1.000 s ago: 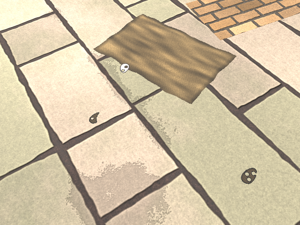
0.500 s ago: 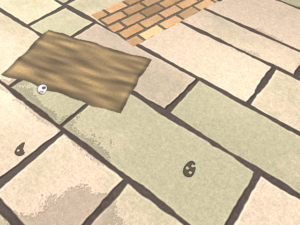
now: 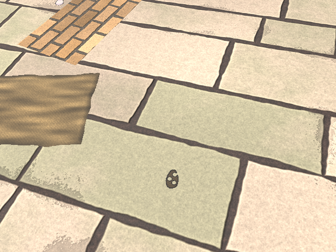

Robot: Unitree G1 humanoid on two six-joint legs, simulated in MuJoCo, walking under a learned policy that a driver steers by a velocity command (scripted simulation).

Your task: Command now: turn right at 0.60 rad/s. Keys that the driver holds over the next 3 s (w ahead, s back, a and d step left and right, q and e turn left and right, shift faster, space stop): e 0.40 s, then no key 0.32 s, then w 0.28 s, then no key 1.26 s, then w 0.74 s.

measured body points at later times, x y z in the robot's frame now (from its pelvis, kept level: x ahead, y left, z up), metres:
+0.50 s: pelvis +0.01 +0.04 +0.00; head +0.05 +0.06 +0.45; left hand +0.19 +0.29 -0.13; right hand +0.07 -0.26 -0.09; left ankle +0.04 +0.13 -0.74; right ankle -0.06 -0.08 -0.66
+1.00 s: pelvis +0.04 +0.01 +0.01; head +0.04 +0.00 +0.46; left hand +0.16 +0.25 -0.12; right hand +0.04 -0.29 -0.12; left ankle +0.10 +0.12 -0.70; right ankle -0.04 -0.07 -0.74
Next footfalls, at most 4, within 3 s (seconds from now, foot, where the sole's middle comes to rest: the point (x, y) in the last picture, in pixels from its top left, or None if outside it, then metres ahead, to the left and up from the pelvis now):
0.26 left None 0.08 0.12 -0.78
0.68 right None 0.00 -0.08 -0.78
1.14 left None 0.21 0.07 -0.78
1.54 right None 0.17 -0.12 -0.78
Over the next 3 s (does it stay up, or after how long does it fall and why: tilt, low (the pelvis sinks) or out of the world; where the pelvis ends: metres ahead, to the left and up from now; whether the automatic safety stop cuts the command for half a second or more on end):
stays up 0.38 -0.15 -0.01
